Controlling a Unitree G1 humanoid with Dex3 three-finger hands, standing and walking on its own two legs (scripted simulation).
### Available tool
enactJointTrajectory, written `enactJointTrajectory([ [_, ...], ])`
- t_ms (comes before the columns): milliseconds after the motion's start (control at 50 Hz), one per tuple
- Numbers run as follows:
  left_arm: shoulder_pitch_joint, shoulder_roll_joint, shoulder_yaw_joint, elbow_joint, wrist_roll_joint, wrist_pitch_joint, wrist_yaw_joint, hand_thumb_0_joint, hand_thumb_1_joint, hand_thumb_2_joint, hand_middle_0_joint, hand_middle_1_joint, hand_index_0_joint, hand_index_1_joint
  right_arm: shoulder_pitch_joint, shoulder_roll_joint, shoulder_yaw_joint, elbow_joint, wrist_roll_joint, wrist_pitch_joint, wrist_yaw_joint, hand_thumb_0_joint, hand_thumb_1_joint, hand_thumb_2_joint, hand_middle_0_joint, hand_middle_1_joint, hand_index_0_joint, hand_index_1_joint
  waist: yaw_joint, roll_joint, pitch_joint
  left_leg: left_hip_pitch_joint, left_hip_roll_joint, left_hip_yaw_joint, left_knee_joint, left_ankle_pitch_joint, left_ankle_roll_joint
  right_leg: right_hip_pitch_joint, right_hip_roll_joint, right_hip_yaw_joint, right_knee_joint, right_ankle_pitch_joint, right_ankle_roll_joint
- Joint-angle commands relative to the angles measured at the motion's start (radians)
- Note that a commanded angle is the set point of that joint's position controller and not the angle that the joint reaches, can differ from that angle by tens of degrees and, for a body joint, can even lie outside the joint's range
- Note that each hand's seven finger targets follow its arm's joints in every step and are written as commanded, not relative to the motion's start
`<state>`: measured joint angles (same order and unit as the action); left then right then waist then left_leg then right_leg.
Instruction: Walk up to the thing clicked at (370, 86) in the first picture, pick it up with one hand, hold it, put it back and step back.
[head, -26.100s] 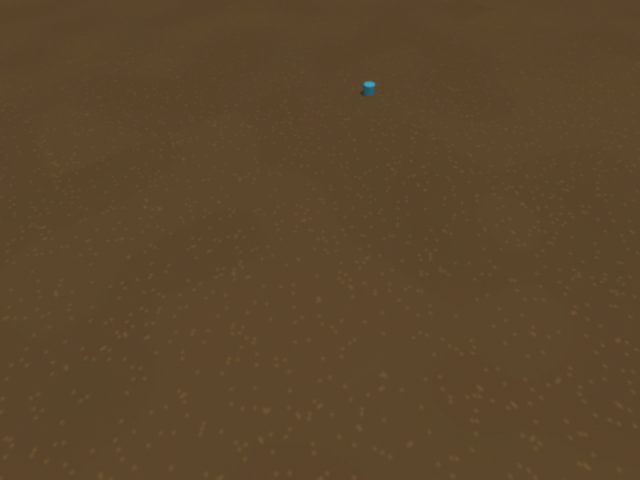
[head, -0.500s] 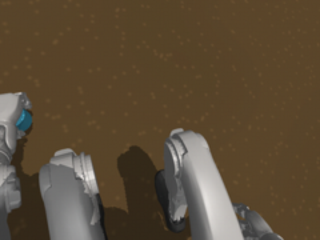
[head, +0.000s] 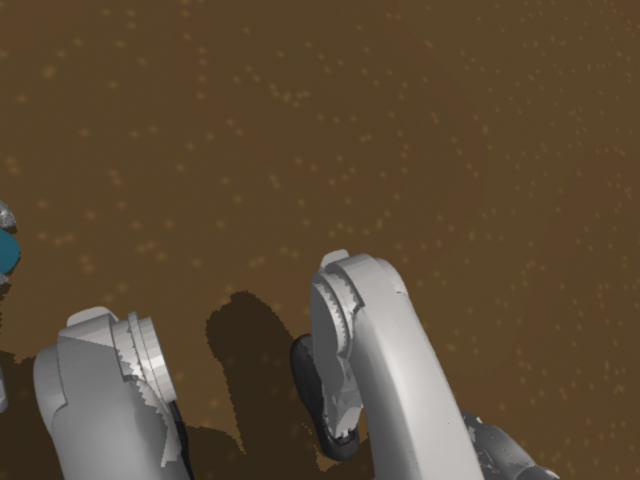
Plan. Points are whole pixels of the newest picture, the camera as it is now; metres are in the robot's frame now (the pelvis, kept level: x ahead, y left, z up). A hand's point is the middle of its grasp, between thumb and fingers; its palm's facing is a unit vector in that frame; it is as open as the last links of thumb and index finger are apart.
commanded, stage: rest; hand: left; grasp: from above
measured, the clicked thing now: out of the picture +0.42 +0.34 -0.23
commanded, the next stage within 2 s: open in 0.84 s
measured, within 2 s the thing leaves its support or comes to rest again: rests again in 0.72 s
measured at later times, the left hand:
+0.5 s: hand out of the picture +0.41 +0.32 -0.23, palm faces -0.42 -0.17 -0.89, open 8.8 cm
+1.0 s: hand out of the picture +0.41 +0.32 -0.24, palm faces -0.41 -0.14 -0.90, open 8.8 cm
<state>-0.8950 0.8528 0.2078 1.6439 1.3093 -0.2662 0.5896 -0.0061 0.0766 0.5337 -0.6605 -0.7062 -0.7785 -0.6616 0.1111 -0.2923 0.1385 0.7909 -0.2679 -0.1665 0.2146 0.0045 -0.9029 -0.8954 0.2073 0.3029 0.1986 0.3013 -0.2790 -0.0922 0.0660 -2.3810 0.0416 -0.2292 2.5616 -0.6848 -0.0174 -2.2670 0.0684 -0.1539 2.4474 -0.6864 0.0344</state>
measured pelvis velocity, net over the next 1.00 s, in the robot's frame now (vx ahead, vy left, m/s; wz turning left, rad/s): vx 0.00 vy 0.01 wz -0.05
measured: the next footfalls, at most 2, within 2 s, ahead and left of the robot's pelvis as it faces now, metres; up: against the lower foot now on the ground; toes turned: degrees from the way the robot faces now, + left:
none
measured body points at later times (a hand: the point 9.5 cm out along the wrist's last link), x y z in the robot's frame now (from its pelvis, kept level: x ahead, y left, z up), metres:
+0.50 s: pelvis +0.00 +0.00 +0.00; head +0.25 +0.12 +0.36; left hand +0.43 +0.33 -0.18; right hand +0.07 -0.25 -0.08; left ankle +0.07 +0.13 -0.26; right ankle +0.10 -0.11 -0.26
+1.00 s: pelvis +0.00 +0.01 +0.00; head +0.24 +0.14 +0.35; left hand +0.43 +0.32 -0.19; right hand +0.07 -0.25 -0.06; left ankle +0.07 +0.13 -0.26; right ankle +0.10 -0.11 -0.26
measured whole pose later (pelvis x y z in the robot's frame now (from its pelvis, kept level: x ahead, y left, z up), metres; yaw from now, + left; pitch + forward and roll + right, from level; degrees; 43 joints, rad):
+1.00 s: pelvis +0.00 +0.01 +0.00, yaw -3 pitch +25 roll -14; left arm -0.91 0.91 0.13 1.74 1.29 -0.25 0.72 0.00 0.07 0.54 -0.67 -0.69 -0.79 -0.64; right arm 0.05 -0.32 0.24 0.77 -0.31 -0.29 0.30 0.00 -0.91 -0.90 0.21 0.30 0.20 0.30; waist -0.32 -0.14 0.12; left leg -2.35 0.05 -0.28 2.59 -0.71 -0.01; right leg -2.22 0.09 -0.19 2.43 -0.69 0.06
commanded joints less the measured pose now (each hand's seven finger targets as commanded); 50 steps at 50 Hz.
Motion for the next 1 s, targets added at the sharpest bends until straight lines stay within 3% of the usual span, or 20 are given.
enactJointTrajectory([
  [0, -0.272, 0.239, -0.003, -0.11, -0.001, -0.015, 0.067, 0.0, 0.597, 0.773, -0.915, -0.771, -0.945, -0.738, 0.149, -0.302, -0.073, -0.01, -0.005, -0.024, 0.005, 0.0, -0.896, -0.897, 0.201, 0.3, 0.2, 0.3, -0.026, 0.435, -0.61, 0.513, -0.005, 0.116, -0.249, 0.133, 0.025, 0.263, 0.031, -0.105, -0.219, 0.19, -0.06],
  [80, -0.222, 0.251, 0.019, -0.083, 0.006, -0.007, 0.1, 0.0, 0.608, 0.766, -0.917, -0.77, -0.949, -0.735, 0.143, -0.303, -0.067, 0.001, -0.013, -0.031, 0.02, 0.0, -0.894, -0.896, 0.201, 0.301, 0.2, 0.301, -0.011, 0.454, -0.615, 0.525, -0.001, 0.113, -0.261, 0.161, 0.021, 0.282, 0.039, -0.11, -0.215, 0.224, -0.056],
  [160, -0.28, 0.198, -0.051, -0.057, 0.008, 0.009, 0.109, 0.0, 0.581, 0.769, -0.901, -0.766, -0.93, -0.734, 0.125, -0.303, -0.055, -0.003, -0.017, -0.055, 0.039, 0.0, -0.896, -0.897, 0.201, 0.301, 0.2, 0.301, -0.047, 0.451, -0.564, 0.501, -0.002, 0.114, -0.243, 0.145, 0.024, 0.252, 0.036, -0.111, -0.213, 0.219, -0.053],
  [240, -0.233, 0.275, 0.016, -0.043, -0.01, 0.021, 0.139, 0.0, 0.566, 0.76, -0.891, -0.763, -0.921, -0.73, 0.13, -0.325, -0.051, -0.007, -0.016, -0.069, 0.045, 0.0, -0.896, -0.897, 0.201, 0.301, 0.2, 0.301, -0.024, 0.431, -0.594, 0.497, 0.002, 0.112, -0.248, 0.162, 0.026, 0.306, 0.042, -0.107, -0.231, 0.234, -0.053],
  [260, -0.242, 0.248, -0.005, -0.055, -0.01, 0.026, 0.141, 0.0, 0.573, 0.75, -0.892, -0.766, -0.924, -0.73, 0.12, -0.313, -0.047, -0.017, -0.016, -0.069, 0.048, 0.0, -0.897, -0.898, 0.201, 0.301, 0.2, 0.301, -0.027, 0.442, -0.607, 0.499, 0.003, 0.114, -0.245, 0.173, 0.027, 0.321, 0.045, -0.101, -0.229, 0.247, -0.053],
  [280, -0.229, 0.273, 0.019, -0.03, -0.01, 0.031, 0.147, 0.0, 0.55, 0.748, -0.879, -0.766, -0.911, -0.731, 0.13, -0.316, -0.045, -0.008, -0.02, -0.068, 0.049, 0.0, -0.897, -0.898, 0.201, 0.301, 0.2, 0.301, -0.03, 0.431, -0.612, 0.496, 0.006, 0.111, -0.236, 0.182, 0.027, 0.336, 0.046, -0.102, -0.228, 0.263, -0.053],
  [300, -0.263, 0.264, -0.007, -0.035, -0.002, 0.035, 0.145, 0.0, 0.57, 0.741, -0.883, -0.773, -0.919, -0.734, 0.12, -0.316, -0.044, -0.012, -0.022, -0.074, 0.054, 0.0, -0.898, -0.898, 0.201, 0.301, 0.2, 0.301, -0.042, 0.42, -0.585, 0.47, 0.003, 0.113, -0.226, 0.157, 0.03, 0.307, 0.041, -0.104, -0.221, 0.237, -0.052],
  [340, -0.275, 0.215, -0.038, -0.03, -0.025, 0.04, 0.135, 0.0, 0.519, 0.729, -0.857, -0.75, -0.888, -0.716, 0.109, -0.315, -0.041, -0.023, -0.02, -0.084, 0.061, 0.0, -0.901, -0.899, 0.2, 0.301, 0.2, 0.301, -0.056, 0.421, -0.591, 0.488, 0.004, 0.105, -0.237, 0.16, 0.03, 0.309, 0.041, -0.11, -0.225, 0.238, -0.051],
  [360, -0.273, 0.256, -0.016, -0.015, -0.027, 0.04, 0.133, 0.0, 0.524, 0.713, -0.854, -0.761, -0.89, -0.722, 0.114, -0.321, -0.042, -0.016, -0.016, -0.087, 0.06, 0.0, -0.901, -0.899, 0.2, 0.301, 0.2, 0.301, -0.055, 0.433, -0.582, 0.496, 0.007, 0.098, -0.237, 0.153, 0.028, 0.298, 0.042, -0.114, -0.218, 0.234, -0.052],
  [380, -0.278, 0.253, -0.024, -0.021, -0.031, 0.04, 0.127, 0.0, 0.524, 0.701, -0.861, -0.744, -0.895, -0.707, 0.113, -0.325, -0.04, -0.026, -0.015, -0.092, 0.064, 0.0, -0.902, -0.9, 0.2, 0.301, 0.2, 0.301, -0.058, 0.429, -0.563, 0.489, 0.006, 0.098, -0.233, 0.151, 0.029, 0.298, 0.038, -0.113, -0.219, 0.232, -0.051],
  [400, -0.257, 0.297, 0.016, -0.011, -0.033, 0.042, 0.129, 0.0, 0.527, 0.696, -0.86, -0.737, -0.895, -0.7, 0.134, -0.333, -0.038, -0.016, -0.018, -0.092, 0.063, 0.0, -0.9, -0.899, 0.2, 0.301, 0.2, 0.301, -0.053, 0.414, -0.577, 0.502, 0.007, 0.094, -0.235, 0.162, 0.03, 0.31, 0.037, -0.117, -0.222, 0.238, -0.049],
  [440, -0.257, 0.301, 0.019, -0.009, -0.029, 0.037, 0.128, 0.0, 0.526, 0.705, -0.871, -0.731, -0.901, -0.699, 0.133, -0.322, -0.025, -0.019, -0.022, -0.093, 0.067, 0.0, -0.902, -0.9, 0.2, 0.301, 0.2, 0.301, -0.052, 0.426, -0.579, 0.501, 0.008, 0.094, -0.238, 0.168, 0.027, 0.33, 0.04, -0.115, -0.218, 0.244, -0.053],
  [500, -0.253, 0.279, 0.0, -0.008, -0.035, 0.029, 0.118, 0.0, 0.525, 0.721, -0.874, -0.743, -0.901, -0.713, 0.126, -0.321, -0.021, -0.018, -0.026, -0.098, 0.07, 0.0, -0.905, -0.902, 0.2, 0.301, 0.2, 0.301, -0.065, 0.436, -0.574, 0.5, 0.008, 0.096, -0.233, 0.165, 0.028, 0.34, 0.042, -0.114, -0.223, 0.248, -0.051],
  [600, -0.242, 0.288, -0.013, -0.019, -0.051, 0.007, 0.104, 0.0, 0.523, 0.742, -0.883, -0.737, -0.904, -0.713, 0.119, -0.315, -0.006, -0.015, -0.024, -0.099, 0.066, 0.0, -0.903, -0.902, 0.2, 0.301, 0.2, 0.301, -0.056, 0.429, -0.577, 0.485, 0.012, 0.094, -0.224, 0.168, 0.029, 0.368, 0.047, -0.109, -0.238, 0.253, -0.051],
  [620, -0.257, 0.282, -0.027, -0.01, -0.046, 0.004, 0.103, 0.0, 0.54, 0.749, -0.892, -0.74, -0.914, -0.716, 0.12, -0.317, 0.002, -0.018, -0.026, -0.101, 0.069, 0.0, -0.903, -0.902, 0.2, 0.301, 0.2, 0.301, -0.073, 0.422, -0.556, 0.475, 0.01, 0.093, -0.218, 0.163, 0.031, 0.357, 0.044, -0.114, -0.234, 0.252, -0.049],
  [740, -0.235, 0.296, -0.021, -0.021, -0.034, -0.018, 0.133, 0.0, 0.555, 0.736, -0.906, -0.713, -0.925, -0.692, 0.114, -0.339, 0.006, -0.019, -0.031, -0.095, 0.068, 0.0, -0.901, -0.901, 0.2, 0.301, 0.2, 0.301, -0.064, 0.434, -0.581, 0.508, 0.016, 0.08, -0.227, 0.199, 0.024, 0.383, 0.054, -0.124, -0.225, 0.286, -0.051],
  [820, -0.252, 0.262, -0.073, -0.016, -0.026, -0.007, 0.152, 0.0, 0.563, 0.711, -0.912, -0.697, -0.932, -0.674, 0.079, -0.349, 0.004, -0.031, -0.031, -0.11, 0.073, 0.0, -0.902, -0.901, 0.2, 0.301, 0.2, 0.301, -0.073, 0.432, -0.531, 0.491, 0.016, 0.08, -0.23, 0.147, 0.022, 0.337, 0.055, -0.128, -0.228, 0.232, -0.053],
  [920, -0.237, 0.265, -0.07, 0.006, -0.032, 0.019, 0.182, 0.0, 0.547, 0.695, -0.905, -0.671, -0.924, -0.651, 0.079, -0.357, 0.008, -0.024, -0.028, -0.122, 0.078, 0.0, -0.899, -0.901, 0.2, 0.301, 0.2, 0.301, -0.062, 0.431, -0.526, 0.495, 0.019, 0.072, -0.251, 0.121, 0.019, 0.332, 0.062, -0.127, -0.242, 0.205, -0.054],
  [960, -0.25, 0.276, -0.065, -0.005, -0.029, 0.03, 0.187, 0.0, 0.387, 0.675, -0.745, -0.696, -0.764, -0.671, 0.075, -0.365, 0.006, -0.034, -0.029, -0.132, 0.084, 0.0, -0.888, -0.896, 0.201, 0.301, 0.201, 0.301, -0.071, 0.436, -0.519, 0.503, 0.019, 0.064, -0.253, 0.122, 0.016, 0.32, 0.054, -0.135, -0.228, 0.208, -0.053],
  [980, -0.251, 0.246, -0.089, 0.008, -0.032, 0.039, 0.184, 0.0, 0.307, 0.651, -0.665, -0.692, -0.684, -0.667, 0.076, -0.361, 0.008, -0.028, -0.025, -0.135, 0.09, 0.0, -0.891, -0.897, 0.201, 0.301, 0.201, 0.301, -0.073, 0.446, -0.501, 0.499, 0.019, 0.06, -0.254, 0.118, 0.015, 0.302, 0.052, -0.135, -0.222, 0.206, -0.053],
])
